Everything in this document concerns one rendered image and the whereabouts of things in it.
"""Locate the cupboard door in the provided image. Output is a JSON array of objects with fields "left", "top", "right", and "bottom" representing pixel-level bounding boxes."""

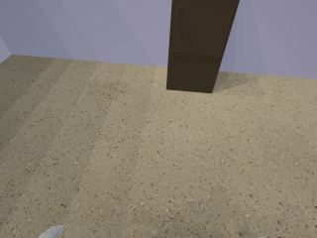
[{"left": 171, "top": 0, "right": 237, "bottom": 57}]

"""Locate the handle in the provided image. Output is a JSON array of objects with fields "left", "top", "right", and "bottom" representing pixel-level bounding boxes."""
[{"left": 177, "top": 4, "right": 182, "bottom": 28}]

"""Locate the left robot hand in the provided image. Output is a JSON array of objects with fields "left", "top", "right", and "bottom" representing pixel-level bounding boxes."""
[{"left": 39, "top": 225, "right": 65, "bottom": 238}]

